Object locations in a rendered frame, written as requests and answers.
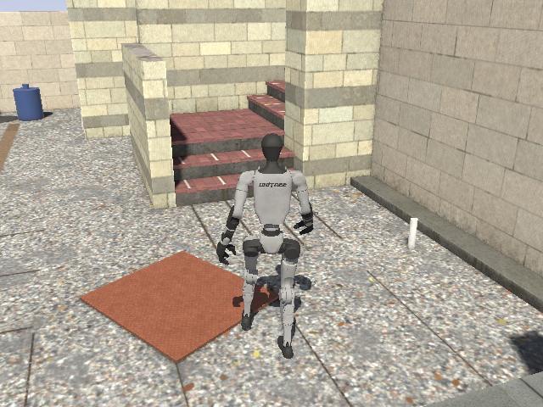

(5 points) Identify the robot left upper arm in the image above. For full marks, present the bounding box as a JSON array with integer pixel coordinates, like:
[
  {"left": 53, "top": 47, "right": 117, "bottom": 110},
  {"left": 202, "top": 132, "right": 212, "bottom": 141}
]
[{"left": 232, "top": 170, "right": 255, "bottom": 219}]

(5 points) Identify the robot left hand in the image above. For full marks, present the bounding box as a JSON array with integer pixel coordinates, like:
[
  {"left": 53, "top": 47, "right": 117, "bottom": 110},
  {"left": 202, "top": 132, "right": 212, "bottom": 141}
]
[{"left": 216, "top": 242, "right": 236, "bottom": 265}]

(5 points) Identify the robot right upper arm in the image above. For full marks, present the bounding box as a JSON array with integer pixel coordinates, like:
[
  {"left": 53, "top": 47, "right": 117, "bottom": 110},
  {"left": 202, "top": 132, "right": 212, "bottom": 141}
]
[{"left": 289, "top": 170, "right": 311, "bottom": 215}]

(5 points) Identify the robot right hand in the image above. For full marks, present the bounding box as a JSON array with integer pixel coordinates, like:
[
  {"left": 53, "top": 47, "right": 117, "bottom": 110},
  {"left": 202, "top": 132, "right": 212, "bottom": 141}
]
[{"left": 294, "top": 221, "right": 314, "bottom": 235}]

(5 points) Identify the left robot shin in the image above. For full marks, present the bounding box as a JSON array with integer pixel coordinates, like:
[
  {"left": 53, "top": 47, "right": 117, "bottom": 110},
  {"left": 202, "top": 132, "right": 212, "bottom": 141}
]
[{"left": 243, "top": 268, "right": 255, "bottom": 317}]

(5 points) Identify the robot left forearm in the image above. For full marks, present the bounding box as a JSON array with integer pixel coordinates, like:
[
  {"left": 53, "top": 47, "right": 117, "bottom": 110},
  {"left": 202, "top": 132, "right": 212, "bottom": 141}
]
[{"left": 220, "top": 205, "right": 239, "bottom": 245}]

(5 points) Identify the left robot foot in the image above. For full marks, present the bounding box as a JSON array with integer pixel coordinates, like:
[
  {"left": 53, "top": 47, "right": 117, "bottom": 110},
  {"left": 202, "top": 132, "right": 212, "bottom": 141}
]
[{"left": 241, "top": 309, "right": 254, "bottom": 328}]

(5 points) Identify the robot right forearm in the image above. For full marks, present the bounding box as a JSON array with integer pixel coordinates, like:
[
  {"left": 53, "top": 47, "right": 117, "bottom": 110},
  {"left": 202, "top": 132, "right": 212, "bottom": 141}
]
[{"left": 301, "top": 202, "right": 313, "bottom": 226}]

